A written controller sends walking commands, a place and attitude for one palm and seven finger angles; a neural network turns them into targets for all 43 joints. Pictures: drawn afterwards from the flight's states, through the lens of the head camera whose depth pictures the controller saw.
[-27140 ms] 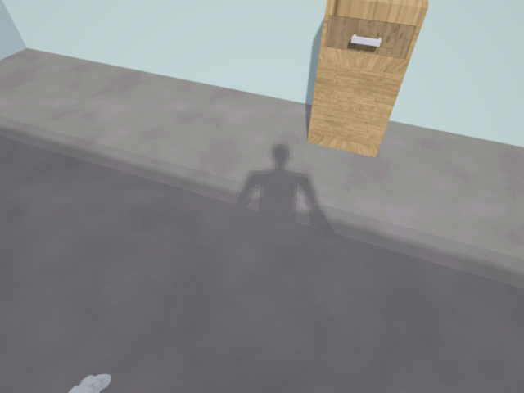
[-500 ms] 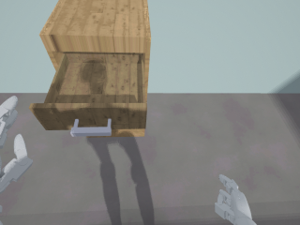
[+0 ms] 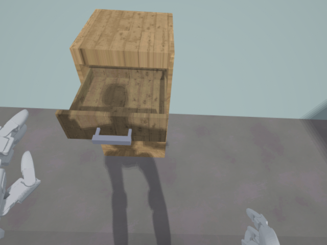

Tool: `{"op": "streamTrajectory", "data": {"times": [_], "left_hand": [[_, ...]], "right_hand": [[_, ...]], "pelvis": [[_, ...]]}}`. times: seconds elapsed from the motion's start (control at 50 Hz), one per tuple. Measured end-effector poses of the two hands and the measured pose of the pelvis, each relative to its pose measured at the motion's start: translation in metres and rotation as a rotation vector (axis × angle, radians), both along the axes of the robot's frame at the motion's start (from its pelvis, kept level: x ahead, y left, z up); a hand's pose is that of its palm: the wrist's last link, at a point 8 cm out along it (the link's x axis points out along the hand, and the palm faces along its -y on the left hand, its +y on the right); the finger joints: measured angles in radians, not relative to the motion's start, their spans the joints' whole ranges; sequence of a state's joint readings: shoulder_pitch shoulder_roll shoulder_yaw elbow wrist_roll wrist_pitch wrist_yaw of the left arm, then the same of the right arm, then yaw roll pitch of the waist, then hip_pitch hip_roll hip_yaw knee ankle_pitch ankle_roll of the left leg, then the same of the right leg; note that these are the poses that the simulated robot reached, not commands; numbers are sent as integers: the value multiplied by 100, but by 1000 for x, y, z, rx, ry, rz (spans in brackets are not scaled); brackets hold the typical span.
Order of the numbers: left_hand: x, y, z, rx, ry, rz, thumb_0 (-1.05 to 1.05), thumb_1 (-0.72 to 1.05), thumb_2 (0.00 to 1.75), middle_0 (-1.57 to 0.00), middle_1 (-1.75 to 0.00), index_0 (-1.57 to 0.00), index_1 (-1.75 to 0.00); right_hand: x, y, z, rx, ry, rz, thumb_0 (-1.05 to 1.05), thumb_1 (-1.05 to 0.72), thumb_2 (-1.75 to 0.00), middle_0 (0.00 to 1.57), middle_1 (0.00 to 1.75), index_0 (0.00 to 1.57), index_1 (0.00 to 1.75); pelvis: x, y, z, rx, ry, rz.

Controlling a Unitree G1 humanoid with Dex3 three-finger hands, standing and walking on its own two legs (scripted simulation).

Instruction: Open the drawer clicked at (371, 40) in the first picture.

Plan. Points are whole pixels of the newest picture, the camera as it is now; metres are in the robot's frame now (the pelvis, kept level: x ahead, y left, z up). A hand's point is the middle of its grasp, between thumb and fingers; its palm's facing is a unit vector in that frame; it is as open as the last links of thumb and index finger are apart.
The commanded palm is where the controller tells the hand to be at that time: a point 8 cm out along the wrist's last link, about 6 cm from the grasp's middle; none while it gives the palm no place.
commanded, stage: stop stepping back and stand still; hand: left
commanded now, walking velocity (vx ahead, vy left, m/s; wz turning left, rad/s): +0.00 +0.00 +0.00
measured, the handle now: (113, 135) +0.48 +0.20 -0.09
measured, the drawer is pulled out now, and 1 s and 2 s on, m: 0.30 0.30 0.30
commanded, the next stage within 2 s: let the arm hang, fingers relaxed in 0.14 s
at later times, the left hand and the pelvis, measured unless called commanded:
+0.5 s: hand out of the picture +0.08 +0.18 -0.16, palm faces -0.03 -0.98 -0.17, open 7.4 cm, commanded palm none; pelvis +0.00 +0.02 +0.00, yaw +0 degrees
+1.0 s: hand out of the picture -0.03 +0.20 -0.16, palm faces +0.02 -0.98 -0.22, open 7.4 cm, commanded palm none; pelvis -0.01 +0.02 +0.01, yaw -1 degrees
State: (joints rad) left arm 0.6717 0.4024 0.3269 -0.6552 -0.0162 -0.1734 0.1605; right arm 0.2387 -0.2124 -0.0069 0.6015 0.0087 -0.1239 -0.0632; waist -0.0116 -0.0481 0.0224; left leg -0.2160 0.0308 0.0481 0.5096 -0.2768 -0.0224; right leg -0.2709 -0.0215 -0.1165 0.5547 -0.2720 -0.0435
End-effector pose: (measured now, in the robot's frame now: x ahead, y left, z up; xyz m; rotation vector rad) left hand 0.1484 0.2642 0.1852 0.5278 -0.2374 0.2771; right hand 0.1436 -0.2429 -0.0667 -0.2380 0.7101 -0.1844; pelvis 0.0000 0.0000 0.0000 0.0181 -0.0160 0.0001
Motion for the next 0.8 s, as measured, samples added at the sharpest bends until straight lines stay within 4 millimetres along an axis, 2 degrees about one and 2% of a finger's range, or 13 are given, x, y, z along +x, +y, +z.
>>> {"op": "streamTrajectory", "data": {"times": [0.06,0.1,0.16,0.26,0.3,0.36,0.42,0.46,0.5,0.56,0.64,0.72,0.8], "left_hand": [[-1,3,20,61,-71,3,1,88,90,-21,-31,-21,-30],[0,8,22,58,-87,22,1,88,90,-21,-31,-21,-30],[5,17,10,14,-47,55,1,88,90,-21,-31,-21,-30],[16,25,-29,-55,102,68,1,89,90,-20,-31,-20,-30],[26,30,-78,-91,290,74,0,89,90,-20,-30,-20,-30],[20,30,-176,-226,675,134,0,90,90,-20,-30,-20,-30],[-15,8,-256,-339,1023,151,0,90,90,-19,-30,-19,-30],[-45,-12,-293,-409,1197,144,1,90,90,-19,-30,-19,-30],[-76,-30,-316,-478,1327,147,1,91,90,-20,-30,-19,-30],[-102,-24,-325,-526,1374,230,-2,98,90,-20,-30,-20,-30],[-135,-14,-326,-518,1463,282,-2,98,90,-20,-30,-20,-30],[-162,-6,-320,-499,1536,334,-1,95,90,-20,-30,-20,-30],[-178,-3,-315,-484,1578,368,0,93,90,-20,-30,-20,-30]], "right_hand": [[9,10,-3,43,-20,22,1,-90,-90,20,30,20,30],[13,16,-6,68,-22,28,1,-90,-90,20,30,21,30],[14,24,-9,89,-8,24,1,-90,-90,20,30,21,30],[11,31,-11,86,28,39,1,-90,-90,21,30,21,30],[8,30,-24,88,82,74,1,-90,-90,21,30,21,30],[-4,27,-45,89,184,76,1,-90,-90,21,30,21,30],[-25,25,-54,89,269,44,1,-90,-90,20,30,21,30],[-44,24,-55,78,329,17,1,-90,-90,20,30,21,30],[-64,23,-54,62,396,-4,1,-90,-90,20,30,21,30],[-94,22,-55,46,507,-15,1,-91,-90,20,30,20,30],[-125,25,-59,53,607,-37,1,-91,-90,20,30,20,30],[-146,31,-65,87,653,-59,1,-91,-90,20,30,20,30],[-160,41,-72,127,678,-72,1,-91,-90,20,30,20,30]], "pelvis": [[-1,-1,0,-19,1,5],[-1,1,0,-28,7,1],[0,6,1,-32,9,-7],[3,13,3,-19,18,-7],[1,16,1,-11,33,7],[-2,19,-3,-8,41,8],[-3,19,-5,-4,29,4],[-4,17,-5,-2,13,3],[-4,16,-4,-5,0,2],[-6,14,-1,-17,-10,9],[-8,14,3,-27,-16,10],[-8,17,6,-27,-20,6],[-9,18,7,-23,-24,-2]]}}
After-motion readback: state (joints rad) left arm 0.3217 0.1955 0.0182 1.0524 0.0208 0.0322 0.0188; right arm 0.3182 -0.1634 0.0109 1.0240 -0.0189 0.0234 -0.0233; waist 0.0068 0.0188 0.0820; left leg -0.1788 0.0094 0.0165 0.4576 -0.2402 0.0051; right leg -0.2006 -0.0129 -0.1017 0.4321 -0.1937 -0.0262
